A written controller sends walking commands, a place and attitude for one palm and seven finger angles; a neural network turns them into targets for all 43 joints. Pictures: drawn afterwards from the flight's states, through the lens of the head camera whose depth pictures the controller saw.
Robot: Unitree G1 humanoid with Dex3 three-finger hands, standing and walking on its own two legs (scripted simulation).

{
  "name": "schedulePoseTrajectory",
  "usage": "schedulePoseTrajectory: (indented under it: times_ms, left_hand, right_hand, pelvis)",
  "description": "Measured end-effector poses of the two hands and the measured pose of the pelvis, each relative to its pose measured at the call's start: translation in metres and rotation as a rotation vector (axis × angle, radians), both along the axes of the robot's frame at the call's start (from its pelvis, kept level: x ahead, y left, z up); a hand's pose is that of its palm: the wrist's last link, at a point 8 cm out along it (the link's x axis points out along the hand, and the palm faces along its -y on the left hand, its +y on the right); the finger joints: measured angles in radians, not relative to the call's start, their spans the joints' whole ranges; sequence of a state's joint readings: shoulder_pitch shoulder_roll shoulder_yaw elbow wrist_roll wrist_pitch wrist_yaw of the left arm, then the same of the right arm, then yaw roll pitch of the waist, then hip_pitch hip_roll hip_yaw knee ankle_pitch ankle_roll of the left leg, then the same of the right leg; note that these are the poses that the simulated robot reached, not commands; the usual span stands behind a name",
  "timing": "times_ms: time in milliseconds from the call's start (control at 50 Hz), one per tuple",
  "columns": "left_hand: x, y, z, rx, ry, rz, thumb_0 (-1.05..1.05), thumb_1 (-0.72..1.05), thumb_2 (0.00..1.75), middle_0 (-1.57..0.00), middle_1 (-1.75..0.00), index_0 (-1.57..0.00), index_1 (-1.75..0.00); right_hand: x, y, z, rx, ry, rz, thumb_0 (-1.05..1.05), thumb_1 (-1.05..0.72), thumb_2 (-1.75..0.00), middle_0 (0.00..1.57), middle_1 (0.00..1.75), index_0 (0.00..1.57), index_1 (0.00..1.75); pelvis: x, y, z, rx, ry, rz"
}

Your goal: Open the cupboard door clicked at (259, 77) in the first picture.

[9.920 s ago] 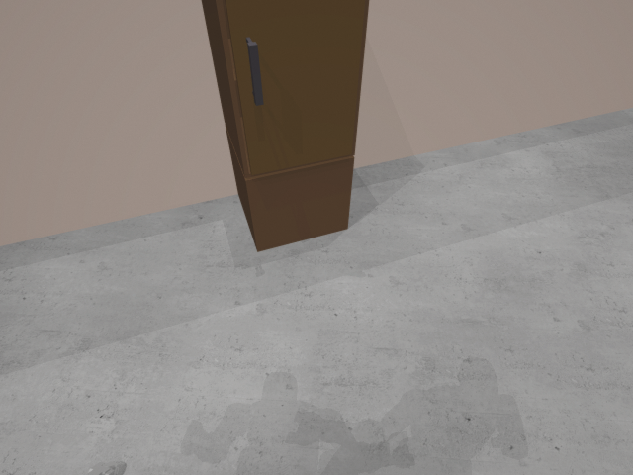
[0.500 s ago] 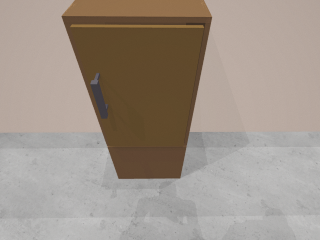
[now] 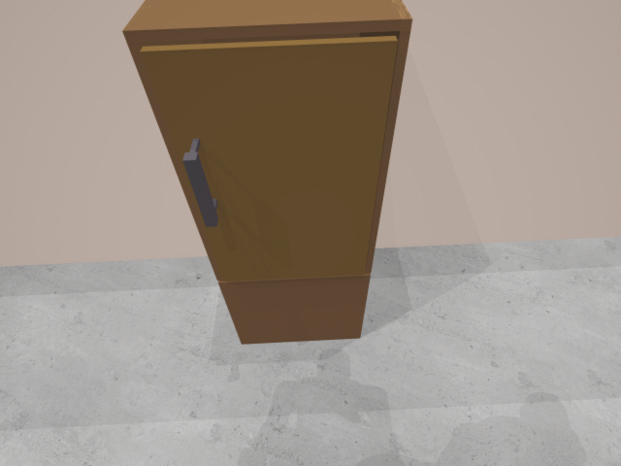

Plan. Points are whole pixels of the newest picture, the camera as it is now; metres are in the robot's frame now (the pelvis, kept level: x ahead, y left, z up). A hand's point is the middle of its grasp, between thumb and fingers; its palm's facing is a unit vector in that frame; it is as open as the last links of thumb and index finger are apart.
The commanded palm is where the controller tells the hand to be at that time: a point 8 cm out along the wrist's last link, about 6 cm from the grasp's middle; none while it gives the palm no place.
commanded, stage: look again from close up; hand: left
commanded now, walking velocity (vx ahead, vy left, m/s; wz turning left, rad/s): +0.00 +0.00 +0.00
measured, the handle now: (204, 184) +0.57 +0.24 +0.02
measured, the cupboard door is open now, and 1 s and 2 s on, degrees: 0 0 0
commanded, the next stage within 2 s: raise the hand with hooked fingers in 0.02 s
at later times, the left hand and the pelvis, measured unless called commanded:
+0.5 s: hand (197, 431) +0.17 +0.16 -0.04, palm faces +0.06 -1.00 +0.00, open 8.3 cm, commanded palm +0.13 +0.23 -0.04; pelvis -0.02 -0.03 -0.07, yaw +2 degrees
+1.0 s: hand (146, 409) +0.19 +0.22 -0.01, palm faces +0.11 -0.99 -0.08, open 11.3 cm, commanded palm +0.16 +0.27 -0.01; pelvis -0.04 -0.01 -0.07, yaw +2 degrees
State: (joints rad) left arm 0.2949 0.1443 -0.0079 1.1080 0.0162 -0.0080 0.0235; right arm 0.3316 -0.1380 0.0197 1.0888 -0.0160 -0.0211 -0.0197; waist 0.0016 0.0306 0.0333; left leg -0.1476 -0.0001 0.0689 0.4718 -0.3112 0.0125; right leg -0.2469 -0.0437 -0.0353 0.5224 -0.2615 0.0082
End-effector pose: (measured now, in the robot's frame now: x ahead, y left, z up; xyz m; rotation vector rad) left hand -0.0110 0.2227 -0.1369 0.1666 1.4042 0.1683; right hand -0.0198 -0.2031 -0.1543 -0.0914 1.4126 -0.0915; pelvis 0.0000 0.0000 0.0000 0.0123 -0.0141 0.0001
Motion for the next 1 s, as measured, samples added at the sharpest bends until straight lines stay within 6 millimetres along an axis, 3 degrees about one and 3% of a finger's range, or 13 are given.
schedulePoseTrajectory:
  times_ms: [160,220,300,360,400,440,520,580,660,800,900,1000]
  left_hand:
    - [0.014,-0.006,0.001,0.006,-0.028,0.037,0.02,0.93,0.89,-0.2,-0.3,-0.2,-0.3]
    - [0.071,0.008,0.044,0.086,-0.401,0.082,0.04,0.94,0.89,-0.21,-0.31,-0.21,-0.31]
    - [0.152,0.006,0.109,0.087,-0.91,0.053,0.04,0.89,0.87,-0.21,-0.33,-0.2,-0.33]
    - [0.186,-0.004,0.136,-0.002,-1.24,-0.011,0.03,0.83,0.85,-0.21,-0.36,-0.21,-0.36]
    - [0.19,-0.011,0.139,-0.068,-1.402,-0.075,0.02,0.79,0.83,-0.21,-0.39,-0.21,-0.39]
    - [0.182,-0.014,0.129,-0.104,-1.467,-0.131,0.01,0.74,0.81,-0.21,-0.41,-0.21,-0.41]
    - [0.15,-0.007,0.093,-0.124,-1.359,-0.095,0.01,0.64,0.78,-0.22,-0.47,-0.22,-0.47]
    - [0.126,0.006,0.078,-0.063,-1.279,-0.03,0.01,0.57,0.75,-0.23,-0.52,-0.23,-0.52]
    - [0.119,0.02,0.089,0.012,-1.343,-0.034,0.02,0.47,0.71,-0.24,-0.57,-0.23,-0.58]
    - [0.161,0.024,0.109,-0.08,-1.383,-0.17,0.01,0.31,0.64,-0.24,-0.68,-0.24,-0.68]
    - [0.174,0.035,0.116,-0.091,-1.304,-0.144,0.01,0.19,0.59,-0.26,-0.75,-0.25,-0.75]
    - [0.173,0.051,0.128,-0.032,-1.341,-0.12,0.01,0.08,0.54,-0.26,-0.83,-0.26,-0.83]
  right_hand:
    - [0.007,-0.007,0.001,-0.013,-0.01,-0.02,0.01,-0.91,-0.9,0.2,0.3,0.2,0.29]
    - [0.035,-0.028,0.012,-0.091,-0.212,-0.025,0.02,-0.93,-0.9,0.2,0.3,0.2,0.3]
    - [0.092,-0.058,0.028,-0.161,-0.495,0.02,0.03,-0.93,-0.9,0.2,0.3,0.2,0.3]
    - [0.141,-0.075,0.046,-0.196,-0.697,0.065,0.02,-0.92,-0.9,0.2,0.3,0.2,0.29]
    - [0.172,-0.082,0.057,-0.213,-0.814,0.104,0.02,-0.92,-0.9,0.2,0.3,0.2,0.29]
    - [0.199,-0.085,0.066,-0.223,-0.908,0.146,0.02,-0.92,-0.9,0.2,0.3,0.2,0.29]
    - [0.239,-0.077,0.073,-0.214,-1.021,0.21,0.01,-0.91,-0.9,0.19,0.3,0.2,0.29]
    - [0.252,-0.06,0.068,-0.184,-1.042,0.255,0.01,-0.91,-0.9,0.19,0.3,0.2,0.29]
    - [0.245,-0.034,0.042,-0.122,-0.982,0.304,0.01,-0.91,-0.9,0.19,0.3,0.2,0.29]
    - [0.183,-0.012,-0.007,-0.032,-0.771,0.232,0.01,-0.9,-0.9,0.2,0.3,0.2,0.3]
    - [0.134,-0.02,-0.009,-0.052,-0.669,0.127,0.02,-0.9,-0.9,0.2,0.3,0.21,0.3]
    - [0.109,-0.041,0.002,-0.126,-0.631,0.107,0.02,-0.9,-0.9,0.2,0.3,0.2,0.3]
  pelvis:
    - [0.005,-0.005,-0.001,-0.006,0.008,-0.005]
    - [0.006,-0.006,-0.003,0.0,0.024,0.007]
    - [-0.001,-0.008,-0.012,-0.003,0.074,0.043]
    - [-0.008,-0.013,-0.027,0.005,0.138,0.028]
    - [-0.014,-0.017,-0.041,0.008,0.175,0.021]
    - [-0.019,-0.021,-0.055,0.012,0.2,0.018]
    - [-0.024,-0.026,-0.077,0.008,0.229,0.03]
    - [-0.026,-0.029,-0.085,-0.012,0.24,0.046]
    - [-0.03,-0.03,-0.092,-0.044,0.25,0.066]
    - [-0.04,-0.026,-0.091,-0.064,0.247,0.067]
    - [-0.04,-0.019,-0.077,-0.047,0.237,0.047]
    - [-0.04,-0.012,-0.069,-0.04,0.232,0.04]
